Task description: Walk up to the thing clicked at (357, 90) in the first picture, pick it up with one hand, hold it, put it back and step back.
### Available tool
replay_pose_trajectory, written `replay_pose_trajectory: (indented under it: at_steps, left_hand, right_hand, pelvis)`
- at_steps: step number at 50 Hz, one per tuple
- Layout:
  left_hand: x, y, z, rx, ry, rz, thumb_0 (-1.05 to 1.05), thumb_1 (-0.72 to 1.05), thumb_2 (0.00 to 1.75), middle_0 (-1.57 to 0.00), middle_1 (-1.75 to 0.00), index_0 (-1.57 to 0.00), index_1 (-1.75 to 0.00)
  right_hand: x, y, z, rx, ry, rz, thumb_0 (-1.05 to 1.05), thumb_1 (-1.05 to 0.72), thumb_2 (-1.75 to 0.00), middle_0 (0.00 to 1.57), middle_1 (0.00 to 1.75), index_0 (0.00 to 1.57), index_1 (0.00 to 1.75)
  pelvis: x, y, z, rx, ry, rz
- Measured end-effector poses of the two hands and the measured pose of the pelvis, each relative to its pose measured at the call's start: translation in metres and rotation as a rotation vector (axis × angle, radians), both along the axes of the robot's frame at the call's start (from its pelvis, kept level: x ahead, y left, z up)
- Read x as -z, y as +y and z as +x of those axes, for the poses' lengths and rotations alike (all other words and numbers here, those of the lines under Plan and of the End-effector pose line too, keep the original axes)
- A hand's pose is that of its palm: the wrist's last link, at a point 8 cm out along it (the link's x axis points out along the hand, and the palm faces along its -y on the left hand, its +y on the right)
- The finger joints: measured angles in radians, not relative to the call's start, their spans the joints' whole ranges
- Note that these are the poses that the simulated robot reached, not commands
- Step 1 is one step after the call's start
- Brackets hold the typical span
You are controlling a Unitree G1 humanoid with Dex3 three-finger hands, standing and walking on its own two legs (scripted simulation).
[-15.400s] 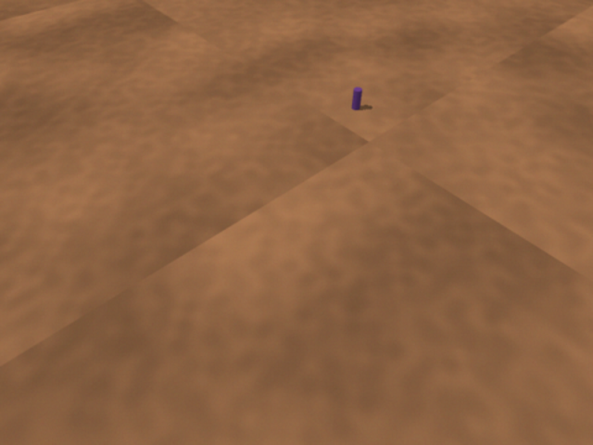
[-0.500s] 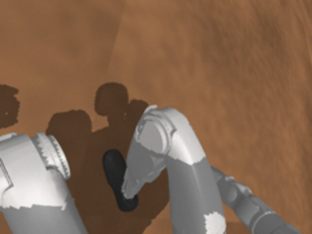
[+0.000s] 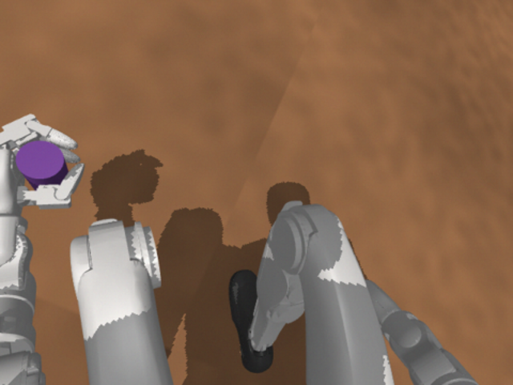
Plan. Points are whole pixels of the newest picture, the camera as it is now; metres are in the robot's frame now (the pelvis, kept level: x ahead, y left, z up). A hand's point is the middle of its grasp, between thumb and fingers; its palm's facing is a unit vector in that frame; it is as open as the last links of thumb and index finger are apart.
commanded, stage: settle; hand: left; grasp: from the side
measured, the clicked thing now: (48, 174) +0.39 +0.27 -0.12
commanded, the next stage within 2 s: lift in 1.04 s
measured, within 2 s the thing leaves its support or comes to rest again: neither
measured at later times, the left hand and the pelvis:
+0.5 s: hand (56, 138) +0.41 +0.25 -0.02, palm faces +0.10 -0.99 -0.05, open 6.5 cm; pelvis +0.02 -0.01 +0.03, yaw +6 degrees
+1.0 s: hand (48, 128) +0.40 +0.25 +0.02, palm faces +0.11 -0.99 -0.05, open 6.5 cm; pelvis +0.02 -0.01 +0.06, yaw +8 degrees
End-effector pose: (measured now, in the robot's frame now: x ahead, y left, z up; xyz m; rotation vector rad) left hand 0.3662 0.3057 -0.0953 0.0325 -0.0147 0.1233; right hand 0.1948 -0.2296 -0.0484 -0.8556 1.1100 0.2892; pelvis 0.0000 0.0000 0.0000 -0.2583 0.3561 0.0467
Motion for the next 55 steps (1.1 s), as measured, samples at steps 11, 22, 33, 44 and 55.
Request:
replay_pose_trajectory:
  at_steps: [11, 22, 33, 44, 55]
  left_hand:
    - [-0.045, -0.002, 0.003, -0.001, 0.035, 0.034, 0.02, 0.0, 1.14, -0.96, -1.05, -0.96, -1.07]
    - [-0.073, -0.007, 0.015, 0.013, 0.056, 0.018, 0.02, 0.0, 1.15, -0.97, -1.04, -0.97, -1.06]
    - [-0.095, -0.007, 0.009, 0.009, 0.063, 0.003, 0.03, 0.0, 1.15, -0.97, -1.04, -0.97, -1.06]
    - [-0.113, -0.006, 0.006, 0.004, 0.073, 0.005, 0.03, -0.01, 1.15, -0.97, -1.04, -0.97, -1.06]
    - [-0.121, -0.008, 0.01, 0.001, 0.076, -0.001, 0.03, -0.01, 1.15, -0.97, -1.04, -0.97, -1.06]
  right_hand:
    - [0.021, -0.013, 0.003, 0.158, 0.016, 0.101, 0.01, -0.89, -0.9, 0.21, 0.3, 0.21, 0.3]
    - [0.028, -0.027, 0.005, 0.273, 0.008, 0.139, 0.01, -0.9, -0.9, 0.21, 0.3, 0.21, 0.3]
    - [0.013, -0.026, 0.015, 0.297, -0.041, 0.156, 0.01, -0.9, -0.9, 0.21, 0.3, 0.21, 0.3]
    - [0.004, -0.02, 0.013, 0.3, -0.06, 0.182, 0.01, -0.9, -0.9, 0.21, 0.3, 0.21, 0.3]
    - [0.0, -0.021, 0.001, 0.322, -0.046, 0.189, 0.01, -0.89, -0.9, 0.21, 0.3, 0.21, 0.3]
  pelvis:
    - [-0.014, -0.008, 0.01, -0.029, 0.107, 0.058]
    - [-0.024, -0.013, 0.019, -0.042, 0.173, 0.099]
    - [-0.04, -0.013, 0.02, -0.055, 0.198, 0.115]
    - [-0.052, -0.012, 0.017, -0.067, 0.203, 0.126]
    - [-0.059, -0.012, 0.016, -0.073, 0.209, 0.135]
